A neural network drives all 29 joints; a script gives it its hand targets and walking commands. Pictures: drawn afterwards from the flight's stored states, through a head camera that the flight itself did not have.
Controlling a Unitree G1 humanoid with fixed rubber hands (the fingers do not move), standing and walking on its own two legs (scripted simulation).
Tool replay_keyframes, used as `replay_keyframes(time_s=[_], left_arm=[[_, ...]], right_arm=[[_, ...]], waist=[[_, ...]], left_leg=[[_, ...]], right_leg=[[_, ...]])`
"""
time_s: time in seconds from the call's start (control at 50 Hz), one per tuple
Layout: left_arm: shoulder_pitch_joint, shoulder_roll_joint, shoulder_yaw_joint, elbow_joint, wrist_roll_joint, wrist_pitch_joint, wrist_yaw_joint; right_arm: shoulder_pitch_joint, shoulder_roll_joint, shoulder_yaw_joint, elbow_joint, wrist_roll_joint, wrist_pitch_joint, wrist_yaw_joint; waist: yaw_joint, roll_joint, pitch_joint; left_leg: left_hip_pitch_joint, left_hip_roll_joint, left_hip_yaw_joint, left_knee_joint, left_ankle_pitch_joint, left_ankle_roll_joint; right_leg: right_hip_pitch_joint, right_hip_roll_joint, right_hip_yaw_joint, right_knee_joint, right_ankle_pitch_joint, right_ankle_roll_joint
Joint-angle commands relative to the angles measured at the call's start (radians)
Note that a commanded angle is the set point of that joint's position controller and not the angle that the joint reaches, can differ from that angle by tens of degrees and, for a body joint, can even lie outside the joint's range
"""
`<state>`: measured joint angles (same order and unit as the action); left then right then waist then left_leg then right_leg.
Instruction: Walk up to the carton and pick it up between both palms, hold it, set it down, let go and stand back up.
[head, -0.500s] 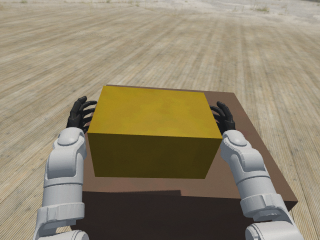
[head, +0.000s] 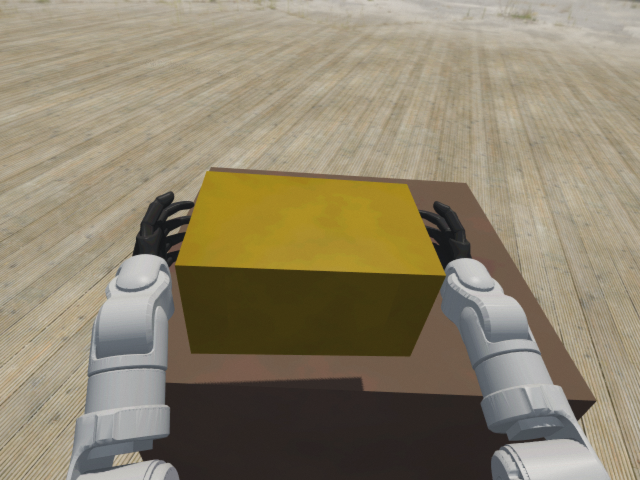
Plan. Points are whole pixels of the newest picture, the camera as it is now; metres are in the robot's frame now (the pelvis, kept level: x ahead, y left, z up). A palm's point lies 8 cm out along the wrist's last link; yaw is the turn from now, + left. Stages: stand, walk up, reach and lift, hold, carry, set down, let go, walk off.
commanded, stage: hold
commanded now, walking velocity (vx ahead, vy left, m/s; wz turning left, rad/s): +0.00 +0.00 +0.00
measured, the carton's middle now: (307, 262) +0.38 +0.01 +0.14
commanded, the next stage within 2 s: none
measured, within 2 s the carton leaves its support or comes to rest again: neither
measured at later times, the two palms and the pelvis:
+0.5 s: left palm (149, 258) +0.35 +0.19 +0.18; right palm (450, 261) +0.35 -0.17 +0.17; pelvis +0.00 +0.00 +0.00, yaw +0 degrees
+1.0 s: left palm (151, 259) +0.35 +0.19 +0.17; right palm (451, 262) +0.35 -0.18 +0.17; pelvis +0.00 +0.00 +0.00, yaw +0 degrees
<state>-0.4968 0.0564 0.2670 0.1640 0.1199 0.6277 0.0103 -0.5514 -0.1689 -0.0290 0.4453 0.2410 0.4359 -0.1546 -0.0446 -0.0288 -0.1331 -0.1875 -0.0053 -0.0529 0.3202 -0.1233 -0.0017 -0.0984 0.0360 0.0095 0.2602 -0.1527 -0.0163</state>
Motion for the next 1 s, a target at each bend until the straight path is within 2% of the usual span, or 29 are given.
replay_keyframes(time_s=[0.0,0.04,0.1,0.14,0.2,0.22,0.26,0.3,0.38,0.44,0.48,0.54,0.64,0.72,0.78,0.8,0.82,0.84,0.86,0.9,0.94,0.98], left_arm=[[-0.746,-0.584,-0.584,-0.231,-0.173,-0.067,-0.146],[-0.722,-0.579,-0.588,-0.250,-0.177,-0.067,-0.146],[-0.726,-0.580,-0.599,-0.260,-0.181,-0.068,-0.144],[-0.743,-0.573,-0.589,-0.246,-0.179,-0.066,-0.144],[-0.731,-0.564,-0.556,-0.206,-0.153,-0.054,-0.156],[-0.704,-0.577,-0.565,-0.218,-0.150,-0.054,-0.159],[-0.771,-0.587,-0.589,-0.236,-0.179,-0.064,-0.157],[-0.775,-0.586,-0.602,-0.243,-0.184,-0.068,-0.150],[-0.765,-0.577,-0.576,-0.199,-0.172,-0.064,-0.149],[-0.744,-0.587,-0.570,-0.199,-0.160,-0.062,-0.153],[-0.749,-0.593,-0.576,-0.214,-0.171,-0.064,-0.153],[-0.751,-0.584,-0.566,-0.193,-0.164,-0.063,-0.153],[-0.782,-0.591,-0.576,-0.207,-0.176,-0.068,-0.144],[-0.777,-0.590,-0.587,-0.227,-0.175,-0.069,-0.139],[-0.754,-0.580,-0.579,-0.212,-0.173,-0.063,-0.142],[-0.753,-0.579,-0.582,-0.220,-0.170,-0.063,-0.142],[-0.743,-0.583,-0.578,-0.209,-0.166,-0.060,-0.143],[-0.751,-0.582,-0.580,-0.202,-0.168,-0.059,-0.144],[-0.725,-0.588,-0.571,-0.194,-0.161,-0.056,-0.145],[-0.756,-0.592,-0.575,-0.194,-0.169,-0.059,-0.146],[-0.804,-0.583,-0.576,-0.203,-0.176,-0.070,-0.144],[-0.774,-0.587,-0.567,-0.192,-0.170,-0.065,-0.146]], right_arm=[[-0.876,0.647,0.422,-0.466,0.133,-0.083,0.138],[-0.878,0.638,0.451,-0.506,0.151,-0.084,0.132],[-0.849,0.633,0.434,-0.497,0.143,-0.077,0.130],[-0.843,0.639,0.422,-0.460,0.132,-0.069,0.135],[-0.855,0.642,0.420,-0.432,0.122,-0.064,0.135],[-0.829,0.648,0.426,-0.438,0.126,-0.064,0.132],[-0.898,0.658,0.430,-0.482,0.133,-0.073,0.130],[-0.888,0.655,0.429,-0.478,0.137,-0.073,0.132],[-0.894,0.645,0.412,-0.444,0.115,-0.073,0.136],[-0.852,0.638,0.400,-0.402,0.114,-0.071,0.139],[-0.879,0.639,0.406,-0.441,0.121,-0.079,0.141],[-0.886,0.641,0.399,-0.423,0.114,-0.073,0.139],[-0.914,0.644,0.411,-0.434,0.125,-0.081,0.148],[-0.902,0.644,0.416,-0.445,0.129,-0.084,0.146],[-0.892,0.641,0.421,-0.451,0.129,-0.081,0.142],[-0.864,0.640,0.409,-0.423,0.124,-0.075,0.141],[-0.881,0.637,0.414,-0.442,0.125,-0.078,0.142],[-0.881,0.632,0.403,-0.431,0.121,-0.077,0.142],[-0.880,0.635,0.410,-0.433,0.126,-0.078,0.144],[-0.917,0.645,0.410,-0.452,0.120,-0.085,0.143],[-0.920,0.650,0.401,-0.424,0.117,-0.081,0.142],[-0.909,0.658,0.410,-0.426,0.122,-0.082,0.141]], waist=[[-0.008,0.052,-0.418],[0.006,0.057,-0.442],[-0.009,0.072,-0.412],[-0.011,0.049,-0.373],[0.006,0.033,-0.339],[0.002,0.051,-0.357],[-0.002,0.066,-0.397],[-0.006,0.076,-0.401],[0.002,0.043,-0.379],[-0.008,0.063,-0.363],[-0.007,0.055,-0.410],[-0.006,0.043,-0.377],[0.007,0.061,-0.400],[0.005,0.071,-0.410],[0.003,0.051,-0.401],[-0.007,0.060,-0.385],[0.007,0.067,-0.384],[-0.005,0.069,-0.378],[0.008,0.065,-0.365],[0.004,0.053,-0.390],[-0.008,0.039,-0.389],[0.001,0.036,-0.384]], left_leg=[[0.249,-0.033,0.020,0.006,0.254,-0.031],[0.261,-0.037,0.016,0.022,0.311,-0.036],[0.257,-0.036,0.013,0.019,0.280,-0.040],[0.244,-0.032,0.015,0.001,0.227,-0.033],[0.208,-0.033,0.023,-0.019,0.178,-0.017],[0.218,-0.034,0.024,-0.018,0.203,-0.022],[0.214,-0.039,0.023,-0.004,0.209,-0.029],[0.232,-0.036,0.021,0.002,0.231,-0.034],[0.221,-0.033,0.024,-0.008,0.181,-0.020],[0.231,-0.029,0.022,-0.017,0.188,-0.026],[0.249,-0.029,0.019,-0.006,0.218,-0.031],[0.231,-0.030,0.023,-0.011,0.209,-0.027],[0.241,-0.027,0.022,-0.004,0.210,-0.028],[0.247,-0.030,0.021,0.003,0.233,-0.032],[0.245,-0.031,0.020,0.002,0.226,-0.024],[0.240,-0.030,0.020,-0.007,0.214,-0.029],[0.234,-0.032,0.021,-0.008,0.208,-0.029],[0.235,-0.031,0.021,-0.009,0.194,-0.031],[0.230,-0.030,0.020,-0.009,0.203,-0.026],[0.228,-0.032,0.023,-0.005,0.196,-0.022],[0.231,-0.031,0.023,-0.008,0.185,-0.020],[0.238,-0.032,0.023,-0.003,0.202,-0.017]], right_leg=[[0.052,0.020,-0.013,-0.019,0.268,0.041],[0.075,0.023,-0.012,-0.008,0.341,0.044],[0.052,0.019,-0.013,-0.011,0.305,0.040],[0.026,0.017,-0.015,-0.021,0.254,0.039],[0.044,0.008,-0.005,-0.025,0.230,0.042],[0.064,0.009,-0.002,-0.021,0.262,0.041],[0.059,0.010,-0.005,-0.016,0.265,0.043],[0.043,0.014,-0.009,-0.014,0.262,0.039],[0.025,0.012,-0.012,-0.025,0.207,0.039],[0.031,0.013,-0.012,-0.025,0.206,0.033],[0.036,0.017,-0.015,-0.025,0.222,0.034],[0.035,0.019,-0.015,-0.027,0.216,0.035],[0.017,0.020,-0.017,-0.023,0.195,0.031],[0.022,0.020,-0.017,-0.019,0.220,0.032],[0.032,0.018,-0.014,-0.022,0.236,0.037],[0.033,0.018,-0.014,-0.021,0.226,0.035],[0.031,0.015,-0.013,-0.025,0.219,0.035],[0.027,0.013,-0.012,-0.026,0.206,0.035],[0.031,0.014,-0.012,-0.028,0.211,0.032],[0.030,0.015,-0.014,-0.025,0.211,0.035],[0.023,0.015,-0.015,-0.024,0.209,0.039],[0.031,0.016,-0.014,-0.022,0.227,0.039]])
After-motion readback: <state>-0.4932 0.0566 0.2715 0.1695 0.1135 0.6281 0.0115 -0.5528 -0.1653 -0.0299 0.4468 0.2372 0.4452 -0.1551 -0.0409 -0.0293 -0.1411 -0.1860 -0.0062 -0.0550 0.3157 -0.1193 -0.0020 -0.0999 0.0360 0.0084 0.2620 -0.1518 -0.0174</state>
